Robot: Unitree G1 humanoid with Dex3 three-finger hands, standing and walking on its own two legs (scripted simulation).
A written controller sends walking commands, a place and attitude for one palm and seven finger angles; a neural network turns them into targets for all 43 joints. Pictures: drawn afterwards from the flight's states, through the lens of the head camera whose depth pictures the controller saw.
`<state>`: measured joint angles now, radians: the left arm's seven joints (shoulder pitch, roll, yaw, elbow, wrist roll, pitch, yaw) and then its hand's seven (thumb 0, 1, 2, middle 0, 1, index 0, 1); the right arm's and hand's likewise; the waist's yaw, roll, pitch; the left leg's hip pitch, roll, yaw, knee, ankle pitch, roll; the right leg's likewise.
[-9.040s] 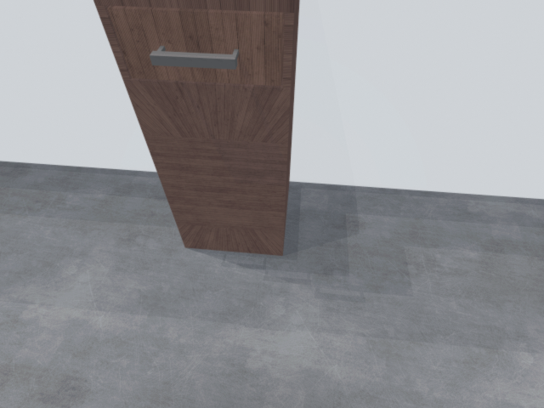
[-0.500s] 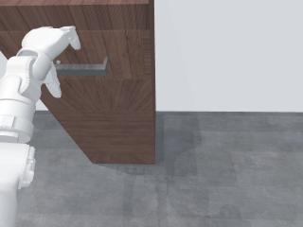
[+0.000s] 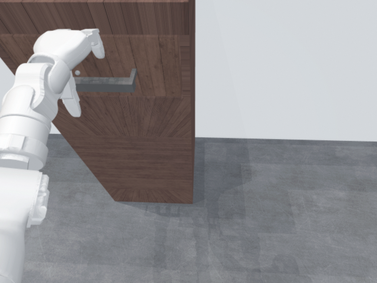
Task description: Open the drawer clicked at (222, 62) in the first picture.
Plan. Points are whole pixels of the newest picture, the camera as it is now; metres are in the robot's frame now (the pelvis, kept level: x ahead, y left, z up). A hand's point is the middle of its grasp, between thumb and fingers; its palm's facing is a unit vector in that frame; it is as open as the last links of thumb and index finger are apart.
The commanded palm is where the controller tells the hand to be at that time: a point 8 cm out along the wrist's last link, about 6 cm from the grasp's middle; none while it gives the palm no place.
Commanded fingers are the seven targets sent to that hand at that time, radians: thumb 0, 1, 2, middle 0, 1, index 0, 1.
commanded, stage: lower the fingers behind the handle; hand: left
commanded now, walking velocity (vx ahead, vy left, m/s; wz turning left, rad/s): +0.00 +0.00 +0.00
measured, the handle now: (94, 78) +0.53 +0.23 +0.13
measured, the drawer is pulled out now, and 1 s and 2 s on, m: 0.00 0.00 0.00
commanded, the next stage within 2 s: close the thumb around the handle in 1.44 s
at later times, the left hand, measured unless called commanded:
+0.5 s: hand (90, 85) +0.49 +0.21 +0.14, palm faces -0.03 -0.01 -1.00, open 13.8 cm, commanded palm +0.47 +0.23 +0.20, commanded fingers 0.00 -0.50 0.30 -0.30 -1.20 -0.30 -1.20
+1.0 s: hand (93, 96) +0.49 +0.22 +0.11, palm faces -0.02 -0.01 -1.00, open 13.8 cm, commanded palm +0.47 +0.22 +0.16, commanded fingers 0.00 -0.50 0.30 -0.30 -1.20 -0.30 -1.20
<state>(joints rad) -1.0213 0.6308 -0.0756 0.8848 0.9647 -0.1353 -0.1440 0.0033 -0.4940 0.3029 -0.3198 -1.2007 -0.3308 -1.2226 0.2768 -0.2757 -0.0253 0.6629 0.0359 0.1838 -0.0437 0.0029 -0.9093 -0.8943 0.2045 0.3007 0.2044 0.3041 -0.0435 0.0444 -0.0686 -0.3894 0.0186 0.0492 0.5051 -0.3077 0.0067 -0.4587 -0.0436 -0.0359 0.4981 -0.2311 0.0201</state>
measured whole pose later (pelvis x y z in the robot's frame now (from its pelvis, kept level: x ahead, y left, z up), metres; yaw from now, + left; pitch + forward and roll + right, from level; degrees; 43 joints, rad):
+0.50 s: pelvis +0.00 +0.00 +0.00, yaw +0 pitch +12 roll +0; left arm -0.96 0.59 -0.05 0.91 1.00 -0.14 -0.03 0.00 -0.49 0.30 -0.32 -1.20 -0.32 -1.22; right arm 0.30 -0.27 -0.04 0.67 0.02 0.18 -0.04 0.00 -0.91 -0.89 0.20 0.30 0.20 0.30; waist -0.06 0.05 -0.08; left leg -0.44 0.02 0.05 0.55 -0.32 0.00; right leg -0.51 -0.04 -0.03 0.54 -0.24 0.01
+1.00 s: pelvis -0.01 +0.00 -0.01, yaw +0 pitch +14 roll +0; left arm -0.93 0.58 -0.05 0.95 1.03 -0.15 0.06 0.00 -0.49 0.30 -0.32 -1.20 -0.33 -1.21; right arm 0.33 -0.27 -0.05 0.68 0.01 0.16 -0.04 0.00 -0.91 -0.89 0.20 0.30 0.20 0.30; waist -0.07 0.04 -0.09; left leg -0.50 0.03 0.05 0.60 -0.34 0.00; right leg -0.57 -0.04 -0.03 0.58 -0.25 0.02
